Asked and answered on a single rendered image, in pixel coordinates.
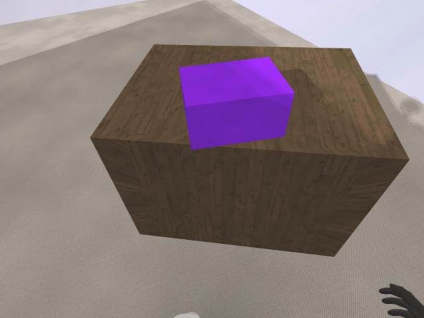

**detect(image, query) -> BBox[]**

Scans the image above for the pedestal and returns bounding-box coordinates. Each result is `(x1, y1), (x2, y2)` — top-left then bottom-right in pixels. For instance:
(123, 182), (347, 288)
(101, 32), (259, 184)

(90, 44), (409, 257)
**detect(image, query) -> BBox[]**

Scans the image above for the robot right hand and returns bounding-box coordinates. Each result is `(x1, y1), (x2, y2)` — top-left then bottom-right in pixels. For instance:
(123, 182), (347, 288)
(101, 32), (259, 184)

(379, 284), (424, 318)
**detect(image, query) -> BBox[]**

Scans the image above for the carton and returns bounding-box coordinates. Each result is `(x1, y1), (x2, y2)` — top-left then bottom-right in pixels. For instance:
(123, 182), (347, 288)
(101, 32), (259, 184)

(179, 57), (295, 150)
